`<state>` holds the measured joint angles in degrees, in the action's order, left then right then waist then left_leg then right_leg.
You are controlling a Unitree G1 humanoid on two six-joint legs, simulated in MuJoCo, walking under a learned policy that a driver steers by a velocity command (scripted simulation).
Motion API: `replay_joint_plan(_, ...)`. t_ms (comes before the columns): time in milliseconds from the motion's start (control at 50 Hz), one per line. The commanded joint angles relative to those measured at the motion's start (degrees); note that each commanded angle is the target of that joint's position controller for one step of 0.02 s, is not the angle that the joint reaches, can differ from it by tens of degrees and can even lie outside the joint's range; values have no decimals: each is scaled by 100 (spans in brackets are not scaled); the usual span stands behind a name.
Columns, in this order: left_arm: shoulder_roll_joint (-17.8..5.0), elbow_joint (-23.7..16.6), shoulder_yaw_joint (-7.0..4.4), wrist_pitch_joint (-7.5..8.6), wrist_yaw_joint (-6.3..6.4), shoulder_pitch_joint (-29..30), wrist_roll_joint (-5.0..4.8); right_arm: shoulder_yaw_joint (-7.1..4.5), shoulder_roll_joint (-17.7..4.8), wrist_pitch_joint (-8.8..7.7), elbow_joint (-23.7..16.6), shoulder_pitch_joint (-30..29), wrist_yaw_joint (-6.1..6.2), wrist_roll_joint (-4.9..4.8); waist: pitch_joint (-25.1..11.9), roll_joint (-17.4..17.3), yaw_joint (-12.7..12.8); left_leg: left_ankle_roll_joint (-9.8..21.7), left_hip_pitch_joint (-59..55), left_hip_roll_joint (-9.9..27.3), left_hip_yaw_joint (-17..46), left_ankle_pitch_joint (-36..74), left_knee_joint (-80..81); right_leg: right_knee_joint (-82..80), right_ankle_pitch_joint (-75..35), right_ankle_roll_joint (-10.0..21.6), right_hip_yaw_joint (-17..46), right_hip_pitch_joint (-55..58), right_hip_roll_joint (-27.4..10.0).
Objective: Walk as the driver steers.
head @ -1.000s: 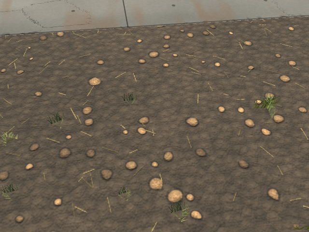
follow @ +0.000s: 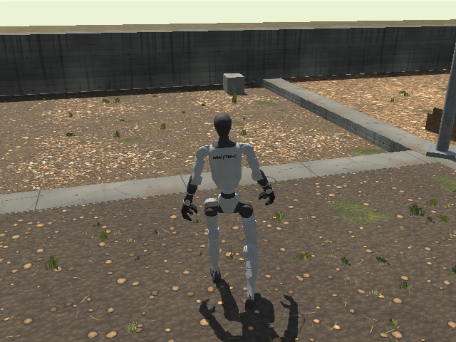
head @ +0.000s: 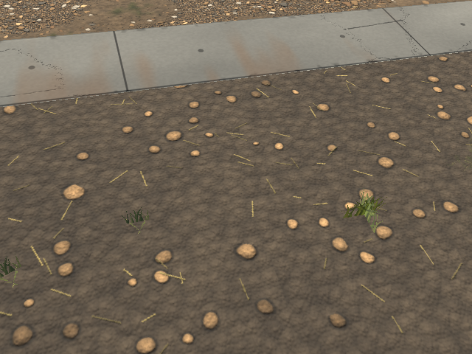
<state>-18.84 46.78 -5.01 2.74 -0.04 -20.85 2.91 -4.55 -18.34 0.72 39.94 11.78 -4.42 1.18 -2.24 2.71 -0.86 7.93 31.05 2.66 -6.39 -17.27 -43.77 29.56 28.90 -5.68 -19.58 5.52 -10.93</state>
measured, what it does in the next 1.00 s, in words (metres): walks ahead, turning right: right foot, then left foot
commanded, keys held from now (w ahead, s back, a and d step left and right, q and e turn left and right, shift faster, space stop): w+q+shift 0.08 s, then w+e+shift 0.92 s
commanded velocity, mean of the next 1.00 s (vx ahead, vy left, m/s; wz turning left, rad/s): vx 0.97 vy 0.00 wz -0.41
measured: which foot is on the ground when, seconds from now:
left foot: down 0.00-0.44, up 0.46-0.86, down 0.88-1.00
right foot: up 0.00-0.44, down 0.46-0.88, up 0.90-1.00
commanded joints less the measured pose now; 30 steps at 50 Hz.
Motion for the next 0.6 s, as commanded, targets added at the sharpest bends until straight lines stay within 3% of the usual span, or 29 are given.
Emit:
replay_joint_plan(20,248,-1168,182,129,-175,702,12,-451,-1785,-119,317,1964,262,-49,-628,-2973,-576,1045,-4383,801,4189,-3579,2724,4953,207,403,1020,-4970,1046)
replay_joint_plan(40,-148,-1381,186,216,-175,1547,81,-413,-1581,-133,86,1699,270,-93,-405,-1849,-815,1008,-4270,1082,5158,-2958,3408,5434,-192,430,2095,-5699,1013)
replay_joint_plan(60,-345,-1430,166,294,-184,1664,37,-389,-1508,-151,170,1748,315,6,-168,-1247,-702,978,-4227,1215,4748,-2024,3101,5480,-578,541,2143,-5978,768)
replay_joint_plan(80,-334,-1234,199,339,-154,1386,45,-359,-1343,-187,193,1707,342,-1,-15,-553,-458,874,-3646,1091,4200,-1418,2928,4941,-1039,589,2215,-5598,468)
replay_joint_plan(100,-308,-1087,225,303,-146,1101,78,-270,-1092,-243,130,1351,373,-2,73,-333,-169,681,-3004,889,3520,-1161,2911,4499,-1313,607,2174,-5093,270)
replay_joint_plan(140,-258,-810,264,86,-224,704,61,-62,-602,-396,36,972,383,-25,152,-428,106,476,-2411,507,2665,-812,3160,4086,-1666,595,2104,-4524,123)
replay_joint_plan(160,-204,-795,287,-28,-256,764,16,-41,-589,-470,69,1006,381,-35,296,-557,111,497,-2214,502,2575,-723,3442,3976,-1847,550,1975,-4621,140)
replay_joint_plan(200,-204,-870,293,-126,-287,1292,-101,-24,-582,-578,216,1295,331,-64,836,-408,-56,300,-2327,436,2019,295,3839,3444,-2376,582,1803,-5120,114)
replay_joint_plan(280,-12,-956,372,-52,-349,1969,-258,76,-444,-715,438,1638,320,-52,1077,-345,-254,-251,-2785,97,580,3076,4005,2163,-3178,845,1457,-5084,659)
replay_joint_plan(340,62,-928,433,14,-411,2034,-291,157,-452,-810,573,1504,410,-29,993,-459,-113,-552,-3046,238,-32,5032,4275,1076,-3782,1141,1061,-4252,1088)
replay_joint_plan(400,-308,-518,340,-43,-344,1006,-290,62,-841,-786,559,1130,612,69,157,-961,495,-848,-3969,530,-310,8446,3223,959,-3632,1317,741,-2983,1697)
replay_joint_plan(440,-806,68,121,-102,-253,-944,-294,-50,-1088,-578,449,616,742,225,-587,-1053,1499,-916,-3917,677,-303,9607,687,1057,-2900,1532,825,-1363,2028)
replay_joint_plan(460,-1002,428,-27,-122,-199,-2270,-312,-106,-1214,-487,340,-7,774,220,-679,-887,2301,-890,-3188,455,-340,8833,-1809,497,-2671,1937,1441,-421,1659)
replay_joint_plan(480,-894,700,-37,-178,-127,-2454,-338,92,-481,-570,223,-585,623,232,-102,192,2131,-699,-1229,-579,-200,2747,-4358,680,-2269,2069,2063,191,1370)
replay_joint_plan(500,-1068,484,-60,-183,-90,-1395,-188,355,485,-669,-301,119,482,63,-259,1795,649,-992,1493,-1242,764,-1163,-6112,447,-2555,3112,5004,1253,431)
replay_joint_plan(520,-965,171,-85,-179,-85,-803,-196,467,179,-826,-468,424,437,62,-864,1090,513,-820,1913,-918,1528,-788,-5775,-1224,-523,3489,6911,1324,-208)
replay_joint_plan(540,-626,84,-63,-159,-56,-558,-196,437,-290,-918,-388,125,386,154,-271,-209,420,-650,1685,-524,1623,-159,-5032,-1843,514,3186,6857,382,-188)
replay_joint_plan(560,-444,105,-17,-121,-60,-379,-175,422,-413,-923,-386,-131,376,223,214,-963,185,-630,1303,-291,1502,96,-4345,-1963,274,2872,6360,-650,-1)
replay_joint_plan(600,-438,180,46,49,-9,-344,-206,508,-278,-676,-501,-296,381,377,788,-1102,-147,-872,795,12,1378,-36,-3564,-2008,-682,2677,5405,-2095,489)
